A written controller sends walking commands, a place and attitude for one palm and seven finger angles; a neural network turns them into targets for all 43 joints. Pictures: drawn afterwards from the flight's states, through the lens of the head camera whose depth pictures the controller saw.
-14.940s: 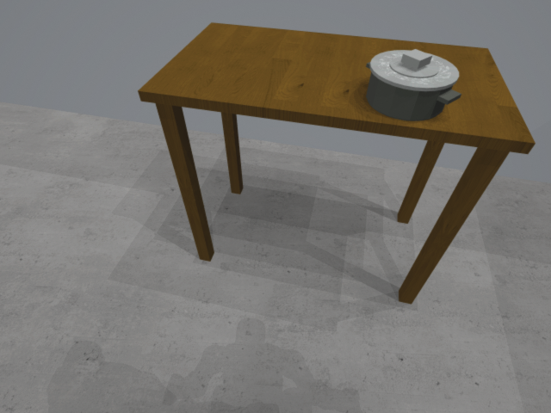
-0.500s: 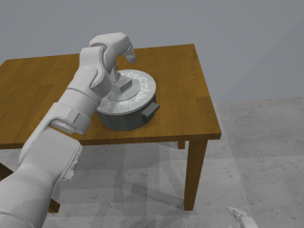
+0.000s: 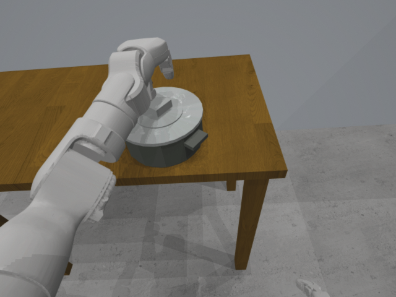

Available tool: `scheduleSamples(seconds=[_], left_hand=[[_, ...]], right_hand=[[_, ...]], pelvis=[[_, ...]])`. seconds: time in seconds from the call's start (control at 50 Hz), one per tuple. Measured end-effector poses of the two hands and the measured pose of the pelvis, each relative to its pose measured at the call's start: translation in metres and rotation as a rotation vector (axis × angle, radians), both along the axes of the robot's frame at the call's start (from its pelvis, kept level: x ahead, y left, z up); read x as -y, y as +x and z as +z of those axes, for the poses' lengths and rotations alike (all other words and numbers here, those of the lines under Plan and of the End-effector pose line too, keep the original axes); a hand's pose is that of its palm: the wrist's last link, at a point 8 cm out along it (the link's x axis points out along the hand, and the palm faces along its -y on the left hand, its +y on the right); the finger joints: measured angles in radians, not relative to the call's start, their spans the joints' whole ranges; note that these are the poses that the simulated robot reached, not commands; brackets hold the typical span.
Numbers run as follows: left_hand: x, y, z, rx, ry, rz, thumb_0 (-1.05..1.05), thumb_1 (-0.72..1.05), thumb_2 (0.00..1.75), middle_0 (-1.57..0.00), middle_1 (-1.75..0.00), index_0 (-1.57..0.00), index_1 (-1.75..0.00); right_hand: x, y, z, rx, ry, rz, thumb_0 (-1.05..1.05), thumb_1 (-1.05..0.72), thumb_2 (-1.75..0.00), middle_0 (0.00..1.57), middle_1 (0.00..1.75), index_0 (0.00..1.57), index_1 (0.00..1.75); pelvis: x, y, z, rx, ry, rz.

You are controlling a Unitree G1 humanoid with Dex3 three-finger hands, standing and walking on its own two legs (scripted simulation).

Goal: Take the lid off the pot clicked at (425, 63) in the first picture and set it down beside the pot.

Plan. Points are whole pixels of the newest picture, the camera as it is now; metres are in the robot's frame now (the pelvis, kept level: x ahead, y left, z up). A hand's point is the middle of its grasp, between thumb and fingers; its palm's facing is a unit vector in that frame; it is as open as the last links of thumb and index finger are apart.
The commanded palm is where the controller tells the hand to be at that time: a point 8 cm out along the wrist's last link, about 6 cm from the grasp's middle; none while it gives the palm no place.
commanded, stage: lower the open fingers around the knob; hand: left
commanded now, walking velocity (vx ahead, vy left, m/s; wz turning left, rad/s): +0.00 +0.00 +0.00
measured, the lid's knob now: (157, 104) +0.49 +0.09 +0.15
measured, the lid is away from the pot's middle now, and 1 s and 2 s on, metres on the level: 0.00 0.00 0.00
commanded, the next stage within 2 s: close the fingers and squeeze the knob in 1.34 s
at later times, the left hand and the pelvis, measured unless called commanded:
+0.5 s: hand (147, 99) +0.46 +0.10 +0.19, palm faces -0.28 -0.08 -0.96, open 9.5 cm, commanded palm +0.44 +0.10 +0.25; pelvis +0.01 +0.00 +0.00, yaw +0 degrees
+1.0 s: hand (156, 103) +0.46 +0.09 +0.18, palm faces -0.31 -0.04 -0.95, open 9.5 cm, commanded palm +0.44 +0.09 +0.23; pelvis +0.01 -0.01 +0.00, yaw +0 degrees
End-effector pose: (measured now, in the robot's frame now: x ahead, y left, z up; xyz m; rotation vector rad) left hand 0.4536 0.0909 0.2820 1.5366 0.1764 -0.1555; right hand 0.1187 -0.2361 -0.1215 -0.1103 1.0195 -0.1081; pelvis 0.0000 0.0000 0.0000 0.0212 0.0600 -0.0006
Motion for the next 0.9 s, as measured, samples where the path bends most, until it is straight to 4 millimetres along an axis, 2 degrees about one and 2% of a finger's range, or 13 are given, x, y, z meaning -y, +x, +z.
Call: scheduleSamples(seconds=[0.14, 0.26, 0.5, 0.66, 0.76, 0.9], left_hand=[[0.001, 0.008, -0.008, -0.029, -0.029, 0.004, 0.00, -0.34, 1.72, -0.92, -0.08, -0.93, -0.08], [-0.005, 0.012, -0.024, -0.067, -0.036, 0.024, 0.00, -0.34, 1.72, -0.92, -0.08, -0.92, -0.08], [-0.016, 0.001, -0.037, -0.071, -0.041, 0.040, 0.00, -0.33, 1.72, -0.92, -0.08, -0.92, -0.08], [-0.006, -0.007, -0.047, -0.090, -0.023, 0.013, 0.00, -0.33, 1.72, -0.92, -0.08, -0.91, -0.07], [-0.005, -0.002, -0.047, -0.093, -0.016, 0.030, 0.00, -0.33, 1.72, -0.93, -0.09, -0.92, -0.08], [0.000, 0.000, -0.047, -0.095, 0.002, 0.030, 0.00, -0.33, 1.72, -0.93, -0.09, -0.92, -0.08]], right_hand=[[0.005, -0.014, -0.004, -0.033, -0.008, -0.031, 0.01, -0.90, -0.90, 0.20, 0.30, 0.20, 0.30], [0.011, -0.014, -0.003, -0.042, -0.017, -0.038, 0.01, -0.90, -0.90, 0.20, 0.30, 0.20, 0.30], [0.012, 0.022, 0.008, 0.039, -0.013, -0.006, 0.01, -0.91, -0.90, 0.20, 0.30, 0.20, 0.30], [0.003, 0.041, 0.013, 0.079, -0.009, 0.030, 0.01, -0.91, -0.90, 0.20, 0.30, 0.20, 0.30], [0.000, 0.034, 0.011, 0.061, -0.008, 0.022, 0.01, -0.90, -0.90, 0.20, 0.30, 0.20, 0.30], [0.004, 0.007, 0.000, -0.015, -0.008, -0.004, 0.01, -0.90, -0.90, 0.20, 0.30, 0.20, 0.30]], pelvis=[[0.000, 0.005, 0.001, -0.003, 0.001, -0.010], [0.001, 0.009, 0.001, -0.006, 0.001, -0.012], [0.003, 0.012, 0.001, -0.002, -0.002, -0.002], [0.004, 0.006, 0.000, 0.001, -0.002, 0.011], [0.005, 0.005, 0.000, -0.004, -0.001, 0.008], [0.006, 0.006, 0.000, -0.006, 0.000, 0.006]])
